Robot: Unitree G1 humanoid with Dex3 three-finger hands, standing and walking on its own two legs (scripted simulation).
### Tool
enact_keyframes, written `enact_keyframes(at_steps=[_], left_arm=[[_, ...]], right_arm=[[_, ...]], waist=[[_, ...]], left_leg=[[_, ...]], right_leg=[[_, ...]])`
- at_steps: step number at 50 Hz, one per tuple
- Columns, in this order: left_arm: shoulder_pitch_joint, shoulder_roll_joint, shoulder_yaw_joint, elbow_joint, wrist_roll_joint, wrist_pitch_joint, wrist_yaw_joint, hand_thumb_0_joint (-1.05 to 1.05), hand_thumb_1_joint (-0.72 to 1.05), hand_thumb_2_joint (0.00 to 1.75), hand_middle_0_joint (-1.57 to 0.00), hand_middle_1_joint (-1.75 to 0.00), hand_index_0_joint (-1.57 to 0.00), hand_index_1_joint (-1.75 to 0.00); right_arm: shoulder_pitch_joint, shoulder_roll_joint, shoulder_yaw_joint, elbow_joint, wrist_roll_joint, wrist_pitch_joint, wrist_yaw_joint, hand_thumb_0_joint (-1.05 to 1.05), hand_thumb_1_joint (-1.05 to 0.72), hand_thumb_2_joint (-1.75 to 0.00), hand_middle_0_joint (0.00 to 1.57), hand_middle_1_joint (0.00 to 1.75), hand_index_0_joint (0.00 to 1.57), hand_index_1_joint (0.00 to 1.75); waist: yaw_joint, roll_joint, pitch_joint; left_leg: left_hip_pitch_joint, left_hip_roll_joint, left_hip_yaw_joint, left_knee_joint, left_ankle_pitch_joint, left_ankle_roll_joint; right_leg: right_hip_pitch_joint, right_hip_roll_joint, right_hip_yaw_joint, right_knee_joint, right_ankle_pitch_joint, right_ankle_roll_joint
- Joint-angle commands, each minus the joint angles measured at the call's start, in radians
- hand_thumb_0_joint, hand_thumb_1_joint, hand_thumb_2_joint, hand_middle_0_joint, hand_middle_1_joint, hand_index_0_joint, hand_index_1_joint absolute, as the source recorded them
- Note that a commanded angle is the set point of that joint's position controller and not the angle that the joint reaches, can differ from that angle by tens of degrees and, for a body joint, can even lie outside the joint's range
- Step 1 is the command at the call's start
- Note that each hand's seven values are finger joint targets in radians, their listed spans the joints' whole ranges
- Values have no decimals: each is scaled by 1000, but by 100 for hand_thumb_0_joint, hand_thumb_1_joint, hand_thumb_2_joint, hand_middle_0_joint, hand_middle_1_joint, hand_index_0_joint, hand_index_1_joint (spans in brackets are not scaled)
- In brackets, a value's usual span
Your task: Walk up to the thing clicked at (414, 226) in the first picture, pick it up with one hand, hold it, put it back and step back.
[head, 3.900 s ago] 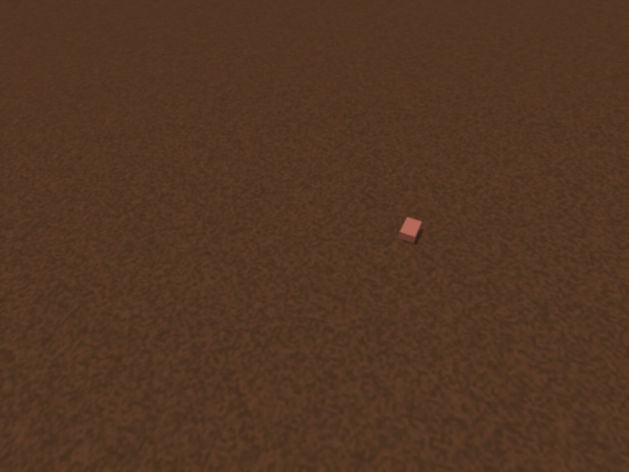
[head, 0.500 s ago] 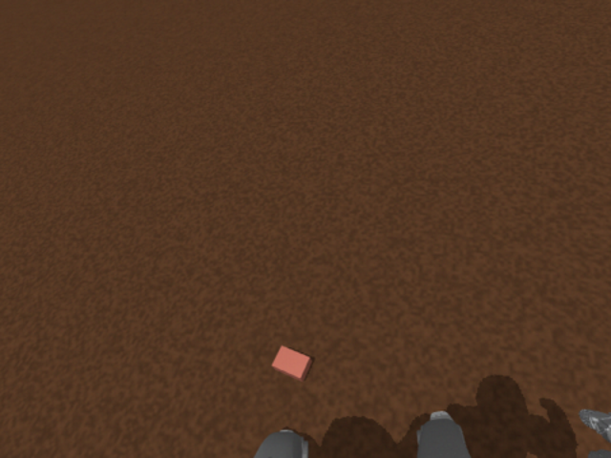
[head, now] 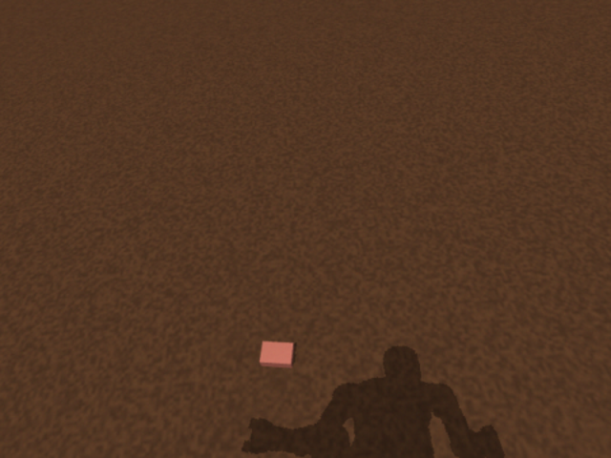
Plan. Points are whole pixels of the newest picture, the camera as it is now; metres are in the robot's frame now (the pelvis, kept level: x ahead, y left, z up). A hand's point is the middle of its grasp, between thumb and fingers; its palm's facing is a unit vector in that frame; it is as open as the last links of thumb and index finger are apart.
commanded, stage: walk up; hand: left
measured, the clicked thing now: (277, 354) +0.52 +0.16 -0.74
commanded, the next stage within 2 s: none
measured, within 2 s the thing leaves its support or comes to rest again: neither
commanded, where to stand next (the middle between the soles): +0.11 -0.03 m, yaw -9 degrees
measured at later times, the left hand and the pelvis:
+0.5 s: hand out of the picture +0.17 +0.31 -0.16, palm faces -0.19 -0.92 -0.35, open 7.4 cm; pelvis +0.00 +0.03 -0.02, yaw -9 degrees
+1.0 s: hand out of the picture +0.18 +0.21 -0.17, palm faces -0.12 -0.91 -0.40, open 7.4 cm; pelvis +0.05 -0.05 -0.03, yaw -9 degrees
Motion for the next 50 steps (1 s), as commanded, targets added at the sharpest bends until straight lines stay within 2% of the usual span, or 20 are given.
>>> enact_keyframes(at_steps=[1,2,3,4,6,9,11,13,14,15,18,25,29,31,35,41,43,46,48,50], left_arm=[[345,310,139,55,6,-1,17,0,90,90,-20,-30,-20,-30],[125,334,143,-32,4,-8,33,0,90,90,-20,-30,-20,-30],[-42,347,139,-89,-5,-26,50,0,90,90,-20,-30,-20,-30],[-191,310,108,-118,-8,-44,46,0,90,90,-20,-30,-20,-30],[-280,279,93,-119,7,-56,25,0,90,90,-20,-30,-20,-30],[-205,287,120,-88,64,-15,-47,0,90,90,-20,-30,-20,-30],[-150,206,100,-90,62,25,-82,0,90,90,-20,-30,-20,-30],[-49,145,86,-112,49,55,-96,0,90,90,-20,-30,-20,-30],[-121,203,81,-144,54,56,-102,0,90,90,-20,-30,-20,-30],[-169,266,97,-132,56,43,-105,0,90,90,-20,-30,-20,-30],[-89,296,146,-64,19,60,-135,0,90,90,-20,-30,-20,-30],[-205,249,145,-137,14,78,-167,0,90,90,-20,-30,-20,-30],[78,276,170,-22,13,50,-121,0,90,90,-20,-30,-20,-30],[94,404,179,-60,2,36,-98,0,90,90,-20,-30,-20,-30],[-109,282,124,-101,2,14,-70,0,90,90,-20,-30,-20,-30],[-149,269,72,-44,-27,-17,-39,0,90,90,-20,-30,-20,-30],[-121,229,53,-39,-37,-13,-28,0,90,90,-20,-30,-20,-30],[-66,214,53,15,-40,-10,-11,0,90,90,-20,-30,-20,-30],[-47,221,59,38,-32,-23,-17,0,90,90,-20,-30,-20,-30],[-40,280,65,43,-13,-39,-13,0,90,90,-20,-30,-20,-30]], right_arm=[[-113,-120,-46,-105,-2,-38,-13,0,-90,-90,20,30,20,30],[-53,-173,-53,-109,-5,-30,-14,0,-90,-90,20,30,20,30],[-65,-257,-78,-102,19,-24,-13,0,-90,-90,20,30,20,30],[-10,-266,-78,-69,39,-35,-2,0,-90,-90,20,30,20,30],[108,-263,-73,-22,43,-57,9,0,-90,-90,20,30,20,30],[253,-245,-62,44,41,-94,3,0,-90,-90,20,30,20,30],[353,-257,-91,109,9,-123,-51,0,-90,-90,20,30,20,30],[293,-378,-94,41,-13,-154,-84,0,-90,-90,20,30,20,30],[120,-469,-99,-6,35,-165,-94,0,-90,-90,20,30,20,30],[39,-472,-93,-12,30,-178,-101,0,-90,-90,20,30,20,30],[53,-403,-69,26,14,-199,-114,0,-90,-90,20,30,20,30],[85,-397,-63,28,-1,-192,-118,0,-90,-90,20,30,20,30],[124,-277,-6,34,11,-161,-102,0,-90,-90,20,30,20,30],[46,-244,0,-23,51,-156,-122,0,-90,-90,20,30,20,30],[142,-249,7,80,49,-148,-103,0,-90,-90,20,30,20,30],[86,-200,13,95,39,-123,-60,0,-90,-90,20,30,20,30],[43,-254,-8,70,14,-121,-57,0,-90,-90,20,30,20,30],[-155,-310,-16,15,31,-115,-38,0,-90,-90,20,30,20,30],[-199,-279,-4,10,33,-98,-38,0,-90,-90,20,30,20,30],[-219,-234,4,15,53,-81,-38,0,-90,-90,20,30,20,30]], waist=[[207,-319,-182],[128,-395,-137],[93,-310,-31],[-5,-161,7],[-86,-150,-28],[-56,-227,-58],[-88,91,-5],[10,143,30],[43,107,117],[58,12,164],[83,100,116],[60,163,-17],[192,-118,-196],[197,-371,-219],[55,-170,-106],[23,-172,-162],[24,-38,-180],[78,124,-216],[100,64,-220],[103,-14,-196]], left_leg=[[-332,-79,-37,324,-168,-355],[-418,94,-378,663,-279,-192],[-289,154,-530,887,-224,-143],[-220,152,-609,819,-164,-92],[-87,92,-390,657,-72,-46],[171,76,-194,100,-163,-33],[282,41,-196,-229,-7,-84],[232,439,-941,-297,-497,49],[50,626,-1215,-493,-551,252],[-32,607,-1195,-500,-575,281],[-49,388,-651,-266,-184,175],[-16,323,-387,-127,143,145],[-168,173,-243,451,266,59],[-389,4,-354,766,-317,29],[-264,106,-343,606,-238,32],[22,59,-278,203,-13,28],[74,121,-438,48,201,61],[-45,362,-710,-57,307,279],[-73,236,-516,51,319,181],[-138,103,-386,278,320,43]], right_leg=[[633,-148,208,-533,114,-175],[340,-456,623,-487,-138,-285],[-18,-586,721,-574,-279,-366],[-88,-458,557,-510,-160,-285],[-156,-225,261,-438,-173,-156],[-177,-104,127,-273,-229,-120],[-232,-10,62,203,-84,-80],[-610,70,227,593,-80,-6],[-617,-32,280,598,-22,-1],[-586,-57,301,607,9,29],[-431,-76,223,537,172,53],[-179,-103,28,186,73,54],[272,12,-60,-96,115,11],[190,-359,657,-379,123,-231],[-54,-266,353,-229,146,-210],[-185,-278,250,-57,628,-177],[-238,-215,192,62,527,-91],[-105,-33,4,258,-39,19],[-42,-52,21,108,152,1],[-16,-207,274,-106,421,-73]])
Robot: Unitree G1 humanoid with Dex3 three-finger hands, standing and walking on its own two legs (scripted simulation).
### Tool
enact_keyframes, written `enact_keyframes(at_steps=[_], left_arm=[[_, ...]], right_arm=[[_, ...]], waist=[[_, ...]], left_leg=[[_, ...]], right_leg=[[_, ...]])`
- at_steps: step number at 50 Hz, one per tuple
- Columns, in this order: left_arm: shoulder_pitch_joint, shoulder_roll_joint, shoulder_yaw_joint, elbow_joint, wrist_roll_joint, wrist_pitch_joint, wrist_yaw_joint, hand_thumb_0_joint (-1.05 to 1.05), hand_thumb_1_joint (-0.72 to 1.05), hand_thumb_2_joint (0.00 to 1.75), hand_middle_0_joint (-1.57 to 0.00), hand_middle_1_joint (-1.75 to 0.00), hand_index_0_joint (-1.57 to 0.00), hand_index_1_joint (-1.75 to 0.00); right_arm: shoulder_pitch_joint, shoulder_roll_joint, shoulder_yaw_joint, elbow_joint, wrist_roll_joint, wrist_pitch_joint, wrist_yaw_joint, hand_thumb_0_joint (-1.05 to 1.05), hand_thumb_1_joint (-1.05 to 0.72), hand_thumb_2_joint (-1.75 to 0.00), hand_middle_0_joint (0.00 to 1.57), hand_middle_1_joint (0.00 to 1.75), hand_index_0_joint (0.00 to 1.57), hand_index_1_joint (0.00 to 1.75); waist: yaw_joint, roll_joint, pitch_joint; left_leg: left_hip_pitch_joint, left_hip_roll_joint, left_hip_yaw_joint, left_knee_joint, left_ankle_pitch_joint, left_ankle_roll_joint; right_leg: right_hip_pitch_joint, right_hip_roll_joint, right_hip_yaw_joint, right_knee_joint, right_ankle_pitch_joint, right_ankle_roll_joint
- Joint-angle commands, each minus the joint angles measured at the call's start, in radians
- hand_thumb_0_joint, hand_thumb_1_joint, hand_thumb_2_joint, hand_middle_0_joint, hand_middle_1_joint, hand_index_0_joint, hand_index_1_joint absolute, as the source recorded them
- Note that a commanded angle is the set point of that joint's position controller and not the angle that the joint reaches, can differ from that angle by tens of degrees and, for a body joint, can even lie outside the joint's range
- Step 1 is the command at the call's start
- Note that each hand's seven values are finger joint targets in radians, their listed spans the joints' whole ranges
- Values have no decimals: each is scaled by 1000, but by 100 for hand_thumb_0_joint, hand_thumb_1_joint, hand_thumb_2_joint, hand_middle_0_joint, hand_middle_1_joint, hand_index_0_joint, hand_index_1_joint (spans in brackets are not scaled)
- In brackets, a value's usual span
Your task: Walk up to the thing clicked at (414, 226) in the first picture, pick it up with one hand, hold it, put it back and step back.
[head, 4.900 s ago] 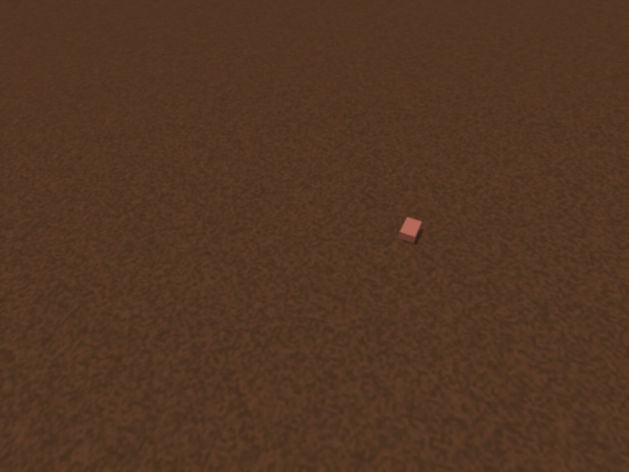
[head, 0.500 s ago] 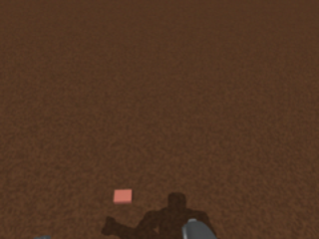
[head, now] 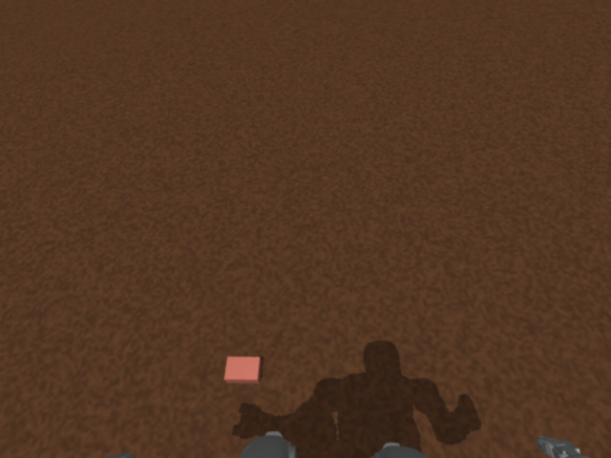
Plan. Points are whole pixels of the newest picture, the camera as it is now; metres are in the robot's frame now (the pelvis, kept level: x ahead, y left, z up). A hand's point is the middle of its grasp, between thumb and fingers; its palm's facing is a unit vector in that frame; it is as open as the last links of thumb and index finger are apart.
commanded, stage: walk up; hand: left
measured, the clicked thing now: (243, 369) +0.44 +0.28 -0.71
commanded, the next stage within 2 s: stand in 1.34 s
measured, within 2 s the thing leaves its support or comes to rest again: neither
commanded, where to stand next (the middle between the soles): +0.05 +0.03 m, yaw +0 degrees
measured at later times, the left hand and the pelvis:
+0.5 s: hand out of the picture +0.07 +0.28 -0.12, palm faces +0.01 -0.93 -0.37, open 7.4 cm; pelvis -0.03 +0.02 +0.03, yaw +1 degrees
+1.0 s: hand out of the picture +0.07 +0.28 -0.10, palm faces +0.04 -0.94 -0.34, open 7.4 cm; pelvis -0.02 +0.02 +0.05, yaw +1 degrees
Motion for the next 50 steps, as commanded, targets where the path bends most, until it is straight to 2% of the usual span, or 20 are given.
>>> enact_keyframes(at_steps=[1,2,3,5,8,11,12,13,14,15,16,17,19,20,23,27,32,42,46,50], left_arm=[[69,349,84,-42,13,-40,23,0,90,90,-20,-30,-20,-30],[41,360,84,-56,17,-45,27,0,90,90,-20,-30,-20,-30],[45,346,81,-56,20,-47,30,0,90,90,-20,-30,-20,-30],[13,310,77,-60,30,-49,37,0,90,90,-20,-30,-20,-30],[-16,278,69,-67,41,-42,37,0,90,90,-20,-30,-20,-30],[-55,250,54,-67,24,-22,20,0,90,90,-20,-30,-20,-30],[-55,223,48,-69,18,-17,14,0,90,90,-20,-30,-20,-30],[-33,182,37,-67,12,-13,9,0,90,90,-20,-30,-20,-30],[-29,173,34,-54,7,-11,10,0,90,90,-20,-30,-20,-30],[-40,213,49,-14,17,-11,14,0,90,90,-20,-30,-20,-30],[-26,207,46,-3,20,-18,7,0,90,90,-20,-30,-20,-30],[-34,216,50,10,22,-25,1,0,90,90,-20,-30,-20,-30],[-83,240,48,11,16,-30,-7,0,90,90,-20,-30,-20,-30],[-111,235,42,15,13,-28,-9,0,90,90,-20,-30,-20,-30],[-111,212,34,54,12,-22,-12,0,90,90,-20,-30,-20,-30],[-146,209,33,88,14,-17,-19,0,90,90,-20,-30,-20,-30],[-157,195,38,118,13,-17,-26,0,90,90,-20,-30,-20,-30],[-162,172,31,156,10,-18,-30,0,90,90,-20,-30,-20,-30],[-166,170,30,165,8,-18,-29,0,90,90,-20,-30,-20,-30],[-160,173,28,172,8,-15,-28,0,90,90,-20,-30,-20,-30]], right_arm=[[-42,-213,-71,-70,21,7,-26,0,-90,-90,20,30,20,30],[-39,-213,-75,-68,16,15,-31,0,-90,-90,20,30,20,30],[-49,-211,-78,-68,12,19,-31,0,-90,-90,20,30,20,30],[-29,-195,-79,-52,22,17,-21,0,-90,-90,20,30,20,30],[-3,-184,-78,-26,24,1,-16,0,-90,-90,20,30,20,30],[44,-158,-75,29,11,-16,-13,0,-90,-90,20,30,20,30],[47,-169,-77,36,-2,-23,-17,0,-90,-90,20,30,20,30],[24,-205,-80,31,-16,-32,-22,0,-90,-90,20,30,20,30],[-37,-280,-82,21,-4,-37,-19,0,-90,-90,20,30,20,30],[-98,-286,-78,20,4,-34,-16,0,-90,-90,20,30,20,30],[-130,-243,-64,22,4,-36,-15,0,-90,-90,20,30,20,30],[-122,-217,-50,34,10,-32,-14,0,-90,-90,20,30,20,30],[-72,-202,-41,73,19,-25,-14,0,-90,-90,20,30,20,30],[-65,-201,-38,97,13,-23,-11,0,-90,-90,20,30,20,30],[-110,-201,-28,118,10,-24,-3,0,-90,-90,20,30,20,30],[-100,-195,-22,161,5,-21,1,0,-90,-90,20,30,20,30],[-94,-187,-22,190,1,-24,3,0,-90,-90,20,30,20,30],[-104,-177,-23,207,5,-27,0,0,-90,-90,20,30,20,30],[-100,-175,-22,210,9,-30,-5,0,-90,-90,20,30,20,30],[-113,-172,-24,208,10,-26,-6,0,-90,-90,20,30,20,30]], waist=[[14,-86,-199],[4,-155,-198],[6,-146,-193],[-8,-123,-204],[-10,-185,-237],[-50,-182,-239],[-52,-166,-244],[-35,-66,-260],[-11,76,-247],[-3,81,-218],[24,12,-223],[16,-20,-234],[-26,-15,-212],[-33,4,-196],[-7,22,-186],[-15,-3,-137],[-14,6,-141],[-17,10,-178],[-25,3,-221],[-24,-13,-219]], left_leg=[[-33,-17,-60,109,198,20],[-74,-35,-70,172,-131,26],[-77,-35,-116,219,-252,30],[-79,-35,-124,214,-184,28],[-6,-27,-56,53,-87,10],[225,-54,16,-291,136,8],[289,-18,-36,-348,177,19],[346,92,-221,-404,173,60],[254,256,-417,-419,226,160],[120,278,-419,-406,217,202],[111,193,-291,-351,243,148],[114,115,-199,-311,231,82],[166,41,-130,-310,147,27],[180,47,-141,-347,117,27],[170,83,-182,-414,93,50],[144,74,-179,-486,-9,35],[152,72,-176,-535,-21,25],[242,85,-151,-562,168,14],[277,94,-140,-565,285,8],[303,92,-128,-560,313,8]], right_leg=[[136,-310,460,-324,522,-193],[148,-392,544,-347,637,-270],[135,-396,545,-360,649,-275],[188,-324,421,-305,690,-232],[203,-245,290,-262,674,-179],[105,-162,178,-193,488,-103],[59,-154,174,-169,413,-72],[-26,-122,161,-120,289,-29],[-1,-38,70,-86,108,16],[126,-50,71,-107,-10,12],[189,-56,86,-217,95,3],[210,-86,130,-281,219,-10],[155,-155,211,-360,228,-47],[133,-156,205,-374,195,-42],[174,-112,141,-404,140,-18],[183,-113,149,-489,24,-14],[219,-113,146,-536,25,-9],[264,-119,119,-572,192,9],[316,-129,99,-552,333,12],[303,-132,98,-559,366,19]])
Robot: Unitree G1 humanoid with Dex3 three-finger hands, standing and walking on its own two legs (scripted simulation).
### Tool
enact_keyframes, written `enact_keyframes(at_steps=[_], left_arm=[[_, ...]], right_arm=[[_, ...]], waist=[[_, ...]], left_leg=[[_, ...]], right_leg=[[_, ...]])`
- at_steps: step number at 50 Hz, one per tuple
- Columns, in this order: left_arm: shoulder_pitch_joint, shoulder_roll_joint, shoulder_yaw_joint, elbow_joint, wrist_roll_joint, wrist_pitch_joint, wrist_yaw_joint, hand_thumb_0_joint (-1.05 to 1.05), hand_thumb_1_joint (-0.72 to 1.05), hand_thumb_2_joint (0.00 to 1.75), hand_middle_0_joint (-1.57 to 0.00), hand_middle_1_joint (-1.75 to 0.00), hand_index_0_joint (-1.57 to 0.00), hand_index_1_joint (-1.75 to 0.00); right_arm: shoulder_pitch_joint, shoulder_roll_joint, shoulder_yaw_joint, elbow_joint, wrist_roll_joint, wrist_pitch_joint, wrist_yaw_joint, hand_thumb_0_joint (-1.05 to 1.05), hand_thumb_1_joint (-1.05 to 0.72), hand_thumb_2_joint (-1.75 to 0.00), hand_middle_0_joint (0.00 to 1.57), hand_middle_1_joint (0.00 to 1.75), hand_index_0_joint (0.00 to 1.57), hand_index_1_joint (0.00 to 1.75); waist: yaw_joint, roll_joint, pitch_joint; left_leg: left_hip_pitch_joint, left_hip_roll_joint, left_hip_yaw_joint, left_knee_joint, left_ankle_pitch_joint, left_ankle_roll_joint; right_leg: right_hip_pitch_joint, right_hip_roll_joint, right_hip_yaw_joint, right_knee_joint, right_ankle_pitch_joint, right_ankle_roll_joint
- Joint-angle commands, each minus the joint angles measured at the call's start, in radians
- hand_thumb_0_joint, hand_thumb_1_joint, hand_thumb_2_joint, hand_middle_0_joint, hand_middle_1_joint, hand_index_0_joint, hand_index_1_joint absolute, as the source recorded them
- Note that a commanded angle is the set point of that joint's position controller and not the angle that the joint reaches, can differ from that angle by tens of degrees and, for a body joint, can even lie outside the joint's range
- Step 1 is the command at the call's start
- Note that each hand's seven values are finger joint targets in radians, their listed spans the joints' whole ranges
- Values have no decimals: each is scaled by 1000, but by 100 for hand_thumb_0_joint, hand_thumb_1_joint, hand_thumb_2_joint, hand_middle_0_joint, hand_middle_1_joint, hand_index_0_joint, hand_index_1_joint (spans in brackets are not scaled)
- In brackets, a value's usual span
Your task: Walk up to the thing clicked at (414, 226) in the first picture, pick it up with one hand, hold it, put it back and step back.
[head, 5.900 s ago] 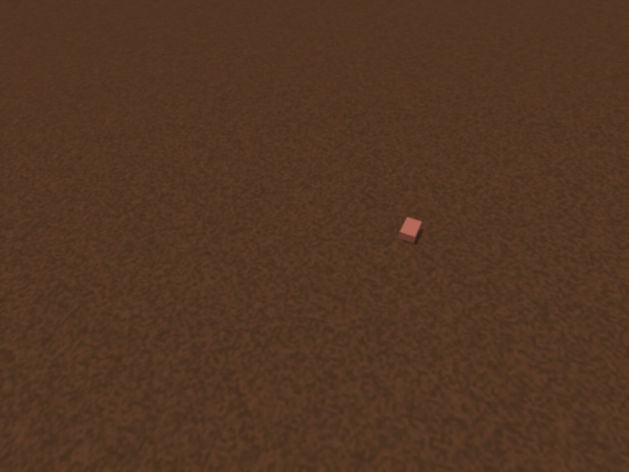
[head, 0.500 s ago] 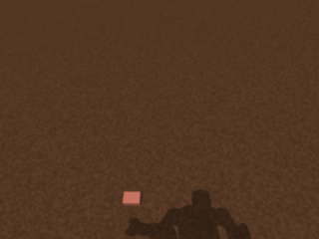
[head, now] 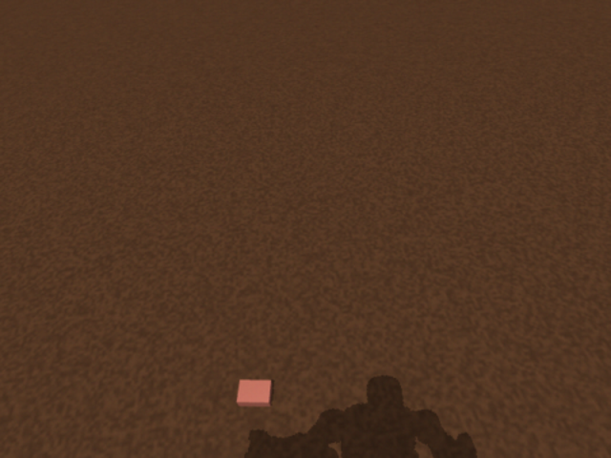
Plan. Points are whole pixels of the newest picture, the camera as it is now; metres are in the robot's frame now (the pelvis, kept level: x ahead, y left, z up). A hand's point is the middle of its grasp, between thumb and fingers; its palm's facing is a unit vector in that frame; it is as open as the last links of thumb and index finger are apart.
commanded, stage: walk up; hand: left
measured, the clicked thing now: (255, 393) +0.46 +0.24 -0.76
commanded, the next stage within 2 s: stand in 0.34 s
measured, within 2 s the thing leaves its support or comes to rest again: neither
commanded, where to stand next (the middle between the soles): +0.07 +0.00 m, yaw -1 degrees
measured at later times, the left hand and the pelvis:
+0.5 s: hand out of the picture +0.10 +0.25 -0.15, palm faces -0.01 -0.94 -0.33, open 7.4 cm; pelvis +0.01 +0.00 +0.00, yaw +0 degrees
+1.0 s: hand out of the picture +0.10 +0.25 -0.15, palm faces -0.01 -0.94 -0.35, open 7.4 cm; pelvis +0.02 -0.01 +0.00, yaw +0 degrees
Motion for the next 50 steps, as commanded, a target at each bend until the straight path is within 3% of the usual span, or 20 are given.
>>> enact_keyframes(at_steps=[1,3,16,17,19,27,29,33,40,50], left_arm=[[-61,206,31,-63,-7,-17,11,0,90,90,-20,-30,-20,-30],[-57,205,29,-59,-5,-15,11,0,90,90,-20,-30,-20,-30],[-51,205,36,-62,1,-18,16,0,90,90,-20,-30,-20,-30],[-39,206,31,-59,9,-22,16,0,90,90,-20,-30,-20,-30],[-36,209,31,-63,11,-24,18,0,90,90,-20,-30,-20,-30],[-12,203,24,-75,7,-29,17,0,90,90,-20,-30,-20,-30],[-10,210,25,-75,7,-29,17,0,90,90,-20,-30,-20,-30],[-6,208,22,-82,7,-28,17,0,90,90,-20,-30,-20,-30],[-4,217,21,-85,6,-26,16,0,90,90,-20,-30,-20,-30],[9,220,19,-88,4,-27,17,0,90,90,-20,-30,-20,-30]], right_arm=[[-43,-209,-45,-59,0,-25,-18,0,-90,-90,20,30,20,30],[-57,-212,-46,-57,-2,-22,-18,0,-90,-90,20,30,20,30],[-63,-196,-45,-61,-2,-15,-15,0,-90,-90,20,30,20,30],[-53,-188,-46,-62,-20,-17,-16,0,-90,-90,20,30,20,30],[-58,-191,-49,-65,-22,-17,-15,0,-90,-90,20,30,20,30],[-39,-201,-55,-64,-17,-23,-16,0,-90,-90,20,30,20,30],[-36,-191,-52,-63,-17,-21,-15,0,-90,-90,20,30,20,30],[-28,-198,-55,-61,-17,-21,-15,0,-90,-90,20,30,20,30],[-14,-196,-51,-62,-17,-17,-13,0,-90,-90,20,30,20,30],[-5,-208,-50,-65,-14,-19,-18,0,-90,-90,20,30,20,30]], waist=[[-6,-14,-148],[-4,-7,-129],[-5,-22,-129],[-13,-23,-143],[-8,-19,-114],[-8,0,-126],[-6,-13,-106],[-6,-9,-109],[-8,-8,-84],[-11,-12,-122]], left_leg=[[16,96,-75,-92,128,48],[2,96,-75,-109,93,49],[38,91,-60,-111,113,44],[41,93,-71,-129,82,41],[26,88,-72,-138,55,40],[46,93,-71,-133,128,40],[29,91,-73,-145,86,40],[41,92,-69,-141,111,38],[18,85,-69,-151,48,37],[67,94,-62,-134,144,39]], right_leg=[[95,-102,98,-57,89,-34],[87,-99,98,-65,76,-29],[96,-103,100,-94,78,-24],[107,-100,97,-95,55,-26],[90,-99,101,-108,-6,-25],[109,-100,91,-88,96,-28],[107,-97,90,-97,43,-27],[110,-100,90,-97,72,-31],[98,-97,94,-109,-5,-31],[123,-104,91,-91,129,-36]])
